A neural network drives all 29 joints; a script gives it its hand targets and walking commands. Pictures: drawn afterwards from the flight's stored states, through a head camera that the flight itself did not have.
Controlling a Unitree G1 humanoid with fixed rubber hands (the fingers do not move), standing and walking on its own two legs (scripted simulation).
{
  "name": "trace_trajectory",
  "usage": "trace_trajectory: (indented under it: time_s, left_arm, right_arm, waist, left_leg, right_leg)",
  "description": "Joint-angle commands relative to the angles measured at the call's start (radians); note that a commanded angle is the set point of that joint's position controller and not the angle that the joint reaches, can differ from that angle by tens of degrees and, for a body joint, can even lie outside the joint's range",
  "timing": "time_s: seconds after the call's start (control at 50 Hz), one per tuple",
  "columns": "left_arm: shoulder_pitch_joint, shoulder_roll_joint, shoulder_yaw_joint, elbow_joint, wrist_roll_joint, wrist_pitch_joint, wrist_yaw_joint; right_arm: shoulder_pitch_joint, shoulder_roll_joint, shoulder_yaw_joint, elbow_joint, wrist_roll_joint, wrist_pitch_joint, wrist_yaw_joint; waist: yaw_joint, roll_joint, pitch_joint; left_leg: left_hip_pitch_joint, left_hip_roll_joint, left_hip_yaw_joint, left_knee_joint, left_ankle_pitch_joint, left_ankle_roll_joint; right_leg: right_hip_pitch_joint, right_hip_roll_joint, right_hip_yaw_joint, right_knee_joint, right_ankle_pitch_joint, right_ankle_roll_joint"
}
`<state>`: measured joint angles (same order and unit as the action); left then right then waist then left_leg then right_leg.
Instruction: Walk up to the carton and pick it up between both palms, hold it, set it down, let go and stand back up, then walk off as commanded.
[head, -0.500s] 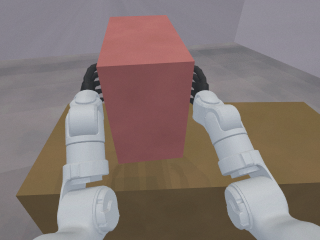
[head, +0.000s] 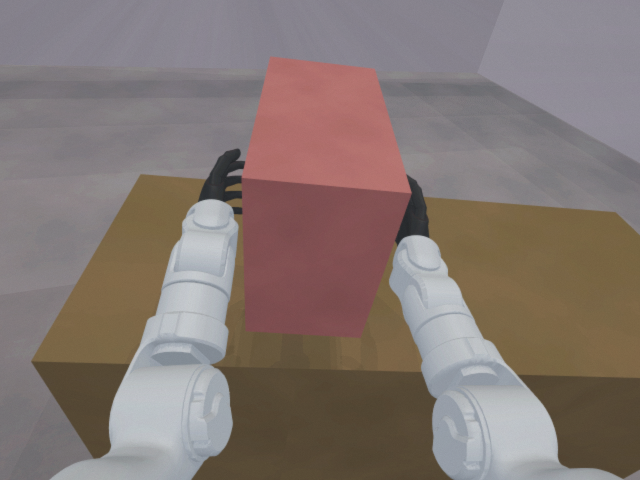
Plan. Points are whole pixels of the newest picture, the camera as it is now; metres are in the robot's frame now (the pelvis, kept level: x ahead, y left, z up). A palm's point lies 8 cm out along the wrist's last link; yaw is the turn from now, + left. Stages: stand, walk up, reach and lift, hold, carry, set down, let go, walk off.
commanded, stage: set down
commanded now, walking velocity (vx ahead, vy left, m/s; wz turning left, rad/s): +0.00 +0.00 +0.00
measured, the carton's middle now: (313, 192) +0.48 -0.01 +0.16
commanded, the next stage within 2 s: none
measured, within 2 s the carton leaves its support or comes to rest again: neither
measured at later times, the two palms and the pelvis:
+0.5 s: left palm (225, 200) +0.44 +0.11 +0.16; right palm (409, 228) +0.41 -0.14 +0.16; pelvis +0.04 +0.01 +0.00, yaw -1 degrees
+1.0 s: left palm (236, 207) +0.46 +0.10 +0.14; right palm (412, 239) +0.41 -0.15 +0.14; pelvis +0.04 +0.01 +0.00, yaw -2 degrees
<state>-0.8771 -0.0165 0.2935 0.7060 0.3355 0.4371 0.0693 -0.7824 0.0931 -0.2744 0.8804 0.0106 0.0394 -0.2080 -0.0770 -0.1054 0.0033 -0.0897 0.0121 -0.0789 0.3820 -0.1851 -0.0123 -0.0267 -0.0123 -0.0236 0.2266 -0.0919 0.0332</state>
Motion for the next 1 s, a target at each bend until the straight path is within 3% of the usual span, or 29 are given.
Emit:
trace_trajectory:
  time_s: [0.0, 0.02, 0.04, 0.06, 0.18, 0.24, 0.26, 0.3, 0.36, 0.38, 0.4, 0.42, 0.48, 0.5, 0.52, 0.54, 0.56, 0.64, 0.68, 0.7, 0.78, 0.8, 0.82, 0.84, 0.88, 0.92, 0.94, 0.96, 0.98]
  left_arm:
    - [-0.812, -0.752, -0.464, -0.205, -0.182, -0.131, -0.136]
    - [-0.761, -0.732, -0.446, -0.174, -0.172, -0.112, -0.144]
    - [-0.792, -0.722, -0.422, -0.175, -0.161, -0.111, -0.147]
    - [-0.758, -0.739, -0.429, -0.15, -0.172, -0.101, -0.149]
    - [-0.67, -0.713, -0.403, -0.184, -0.163, -0.095, -0.159]
    - [-0.705, -0.702, -0.398, -0.227, -0.157, -0.099, -0.172]
    - [-0.684, -0.713, -0.386, -0.2, -0.151, -0.097, -0.176]
    - [-0.684, -0.696, -0.402, -0.195, -0.153, -0.1, -0.187]
    - [-0.696, -0.688, -0.386, -0.203, -0.14, -0.102, -0.195]
    - [-0.678, -0.676, -0.391, -0.195, -0.144, -0.104, -0.2]
    - [-0.707, -0.702, -0.395, -0.185, -0.155, -0.102, -0.2]
    - [-0.709, -0.706, -0.411, -0.215, -0.156, -0.117, -0.198]
    - [-0.675, -0.686, -0.348, -0.141, -0.139, -0.125, -0.206]
    - [-0.681, -0.704, -0.386, -0.157, -0.147, -0.122, -0.205]
    - [-0.711, -0.698, -0.412, -0.214, -0.162, -0.145, -0.202]
    - [-0.708, -0.682, -0.402, -0.184, -0.171, -0.155, -0.205]
    - [-0.691, -0.664, -0.373, -0.138, -0.146, -0.151, -0.208]
    - [-0.673, -0.651, -0.33, -0.092, -0.123, -0.159, -0.22]
    - [-0.713, -0.719, -0.414, -0.159, -0.17, -0.188, -0.204]
    - [-0.709, -0.702, -0.397, -0.114, -0.175, -0.199, -0.202]
    - [-0.69, -0.675, -0.327, 0.006, -0.127, -0.202, -0.218]
    - [-0.683, -0.677, -0.301, 0.017, -0.125, -0.208, -0.216]
    - [-0.751, -0.715, -0.374, -0.045, -0.164, -0.226, -0.204]
    - [-0.74, -0.719, -0.351, -0.049, -0.146, -0.242, -0.198]
    - [-0.724, -0.716, -0.379, -0.037, -0.157, -0.255, -0.187]
    - [-0.72, -0.68, -0.294, 0.05, -0.12, -0.254, -0.192]
    - [-0.726, -0.662, -0.271, 0.077, -0.109, -0.261, -0.199]
    - [-0.702, -0.692, -0.275, 0.071, -0.103, -0.263, -0.196]
    - [-0.743, -0.663, -0.262, 0.074, -0.091, -0.261, -0.196]
  right_arm:
    - [-1.059, 0.456, 0.395, -0.349, 0.069, -0.106, 0.124]
    - [-1.05, 0.428, 0.385, -0.34, 0.073, -0.088, 0.118]
    - [-1.037, 0.485, 0.452, -0.348, 0.091, -0.066, 0.119]
    - [-1.048, 0.482, 0.439, -0.363, 0.116, -0.066, 0.115]
    - [-0.988, 0.518, 0.524, -0.427, 0.158, -0.018, 0.108]
    - [-0.893, 0.53, 0.5, -0.364, 0.142, 0.0, 0.101]
    - [-0.963, 0.534, 0.506, -0.427, 0.154, -0.016, 0.099]
    - [-0.904, 0.524, 0.481, -0.385, 0.139, -0.008, 0.096]
    - [-0.885, 0.525, 0.466, -0.359, 0.117, -0.006, 0.094]
    - [-0.86, 0.5, 0.422, -0.34, 0.098, -0.009, 0.092]
    - [-0.93, 0.509, 0.455, -0.406, 0.108, -0.027, 0.096]
    - [-0.884, 0.53, 0.462, -0.388, 0.1, -0.02, 0.095]
    - [-0.895, 0.515, 0.423, -0.37, 0.067, -0.035, 0.099]
    - [-0.909, 0.512, 0.423, -0.402, 0.072, -0.039, 0.096]
    - [-0.887, 0.539, 0.459, -0.406, 0.071, -0.054, 0.096]
    - [-0.928, 0.558, 0.474, -0.431, 0.068, -0.061, 0.093]
    - [-0.889, 0.548, 0.45, -0.393, 0.046, -0.043, 0.089]
    - [-0.866, 0.526, 0.398, -0.34, 0.015, -0.051, 0.103]
    - [-0.908, 0.581, 0.449, -0.408, 0.025, -0.09, 0.104]
    - [-0.942, 0.592, 0.446, -0.425, 0.021, -0.091, 0.099]
    - [-0.887, 0.537, 0.343, -0.302, -0.037, -0.066, 0.11]
    - [-0.915, 0.548, 0.336, -0.316, -0.044, -0.086, 0.115]
    - [-0.914, 0.568, 0.384, -0.34, -0.039, -0.095, 0.121]
    - [-0.935, 0.6, 0.402, -0.347, -0.036, -0.117, 0.119]
    - [-0.915, 0.607, 0.401, -0.331, -0.025, -0.112, 0.123]
    - [-0.944, 0.584, 0.343, -0.293, -0.058, -0.111, 0.128]
    - [-0.924, 0.549, 0.291, -0.253, -0.09, -0.111, 0.137]
    - [-0.915, 0.576, 0.314, -0.243, -0.087, -0.113, 0.144]
    - [-0.904, 0.536, 0.25, -0.203, -0.111, -0.109, 0.148]
  waist:
    - [-0.039, 0.256, -0.655]
    - [-0.049, 0.233, -0.582]
    - [-0.024, 0.192, -0.589]
    - [-0.014, 0.219, -0.592]
    - [0.008, 0.126, -0.565]
    - [-0.008, 0.146, -0.526]
    - [0.009, 0.165, -0.551]
    - [-0.028, 0.149, -0.51]
    - [-0.028, 0.165, -0.489]
    - [-0.057, 0.164, -0.454]
    - [-0.033, 0.157, -0.504]
    - [-0.061, 0.156, -0.499]
    - [-0.04, 0.16, -0.488]
    - [-0.06, 0.166, -0.543]
    - [-0.045, 0.171, -0.582]
    - [-0.036, 0.14, -0.588]
    - [-0.063, 0.126, -0.512]
    - [-0.055, 0.137, -0.517]
    - [-0.052, 0.189, -0.665]
    - [-0.044, 0.166, -0.663]
    - [-0.062, 0.147, -0.535]
    - [-0.03, 0.154, -0.568]
    - [-0.076, 0.15, -0.599]
    - [-0.031, 0.157, -0.683]
    - [-0.045, 0.18, -0.689]
    - [-0.016, 0.174, -0.613]
    - [-0.043, 0.144, -0.575]
    - [-0.012, 0.163, -0.549]
    - [-0.055, 0.147, -0.547]
  left_leg:
    - [0.247, -0.02, 0.116, 0.016, 0.439, -0.075]
    - [0.243, -0.026, 0.114, -0.006, 0.403, -0.069]
    - [0.201, -0.032, 0.12, -0.015, 0.391, -0.056]
    - [0.21, -0.033, 0.118, -0.013, 0.397, -0.064]
    - [0.171, -0.044, 0.106, -0.007, 0.486, -0.055]
    - [0.174, -0.043, 0.11, -0.005, 0.481, -0.067]
    - [0.177, -0.045, 0.118, 0.002, 0.497, -0.067]
    - [0.174, -0.047, 0.109, -0.007, 0.487, -0.072]
    - [0.179, -0.045, 0.104, -0.019, 0.469, -0.064]
    - [0.169, -0.046, 0.106, -0.028, 0.448, -0.071]
    - [0.167, -0.046, 0.105, -0.008, 0.477, -0.07]
    - [0.171, -0.041, 0.098, -0.006, 0.516, -0.082]
    - [0.15, -0.054, 0.121, -0.012, 0.458, -0.067]
    - [0.166, -0.053, 0.112, -0.007, 0.478, -0.073]
    - [0.181, -0.046, 0.111, 0.014, 0.532, -0.083]
    - [0.153, -0.047, 0.113, 0.013, 0.518, -0.073]
    - [0.123, -0.052, 0.117, -0.008, 0.448, -0.063]
    - [0.111, -0.054, 0.134, -0.033, 0.395, -0.05]
    - [0.152, -0.046, 0.115, 0.013, 0.54, -0.077]
    - [0.137, -0.046, 0.114, 0.023, 0.536, -0.069]
    - [0.089, -0.045, 0.126, -0.033, 0.373, -0.049]
    - [0.082, -0.051, 0.135, -0.032, 0.375, -0.05]
    - [0.123, -0.04, 0.117, -0.011, 0.446, -0.068]
    - [0.127, -0.04, 0.123, 0.008, 0.504, -0.069]
    - [0.137, -0.038, 0.119, 0.026, 0.537, -0.076]
    - [0.074, -0.043, 0.134, -0.014, 0.41, -0.058]
    - [0.072, -0.046, 0.133, -0.033, 0.359, -0.051]
    - [0.066, -0.042, 0.129, -0.027, 0.412, -0.055]
    - [0.087, -0.038, 0.135, -0.037, 0.376, -0.063]
  right_leg:
    - [0.143, 0.065, -0.098, 0.028, 0.195, -0.031]
    - [0.144, 0.067, -0.1, 0.011, 0.186, -0.023]
    - [0.208, 0.063, -0.084, 0.024, 0.219, -0.018]
    - [0.192, 0.066, -0.084, 0.028, 0.218, -0.017]
    - [0.255, 0.083, -0.068, 0.052, 0.386, -0.001]
    - [0.244, 0.082, -0.07, 0.048, 0.355, -0.004]
    - [0.267, 0.078, -0.065, 0.055, 0.378, -0.009]
    - [0.274, 0.078, -0.069, 0.05, 0.4, -0.002]
    - [0.267, 0.072, -0.068, 0.042, 0.388, 0.001]
    - [0.256, 0.074, -0.077, 0.04, 0.398, -0.001]
    - [0.247, 0.079, -0.079, 0.047, 0.385, 0.003]
    - [0.266, 0.079, -0.078, 0.057, 0.413, 0.003]
    - [0.268, 0.064, -0.07, 0.056, 0.393, 0.001]
    - [0.268, 0.074, -0.073, 0.058, 0.424, 0.002]
    - [0.278, 0.065, -0.069, 0.078, 0.474, -0.002]
    - [0.284, 0.06, -0.063, 0.08, 0.527, 0.008]
    - [0.288, 0.055, -0.061, 0.074, 0.51, 0.015]
    - [0.294, 0.049, -0.062, 0.071, 0.469, 0.01]
    - [0.277, 0.059, -0.068, 0.101, 0.556, 0.007]
    - [0.27, 0.055, -0.063, 0.097, 0.565, 0.013]
    - [0.275, 0.054, -0.07, 0.063, 0.42, 0.009]
    - [0.273, 0.052, -0.063, 0.068, 0.424, 0.003]
    - [0.268, 0.062, -0.076, 0.083, 0.458, 0.005]
    - [0.284, 0.057, -0.063, 0.096, 0.527, 0.005]
    - [0.257, 0.063, -0.056, 0.095, 0.537, 0.002]
    - [0.271, 0.052, -0.054, 0.08, 0.479, 0.003]
    - [0.286, 0.057, -0.058, 0.069, 0.433, 0.006]
    - [0.256, 0.06, -0.067, 0.078, 0.435, 0.009]
    - [0.239, 0.066, -0.076, 0.06, 0.36, 0.005]
